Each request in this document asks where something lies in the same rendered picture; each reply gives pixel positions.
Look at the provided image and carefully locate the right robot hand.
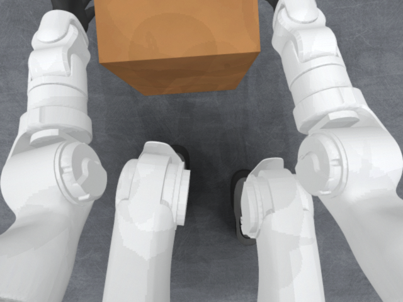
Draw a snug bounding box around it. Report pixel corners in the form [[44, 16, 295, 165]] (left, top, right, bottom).
[[265, 0, 279, 13]]

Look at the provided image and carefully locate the right robot forearm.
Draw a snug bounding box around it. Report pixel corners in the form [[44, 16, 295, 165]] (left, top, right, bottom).
[[271, 0, 403, 163]]

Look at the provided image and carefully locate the left robot forearm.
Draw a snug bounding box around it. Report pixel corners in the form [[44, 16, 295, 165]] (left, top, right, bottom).
[[0, 10, 93, 194]]

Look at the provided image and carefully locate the carton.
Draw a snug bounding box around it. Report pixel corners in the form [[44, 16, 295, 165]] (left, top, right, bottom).
[[94, 0, 261, 96]]

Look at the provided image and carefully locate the left robot foot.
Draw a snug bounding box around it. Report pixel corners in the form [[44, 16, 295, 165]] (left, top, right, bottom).
[[171, 145, 190, 170]]

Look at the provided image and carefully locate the left robot upper arm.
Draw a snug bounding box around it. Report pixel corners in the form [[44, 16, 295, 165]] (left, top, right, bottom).
[[0, 140, 107, 302]]

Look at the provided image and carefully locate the left robot hand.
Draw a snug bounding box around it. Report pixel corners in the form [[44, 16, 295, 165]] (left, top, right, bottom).
[[51, 0, 95, 32]]

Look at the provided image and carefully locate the right robot upper arm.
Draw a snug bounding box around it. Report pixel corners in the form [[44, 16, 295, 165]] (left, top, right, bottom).
[[295, 126, 403, 302]]

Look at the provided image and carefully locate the robot left thigh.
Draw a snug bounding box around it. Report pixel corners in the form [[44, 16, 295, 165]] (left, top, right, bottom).
[[102, 154, 190, 302]]

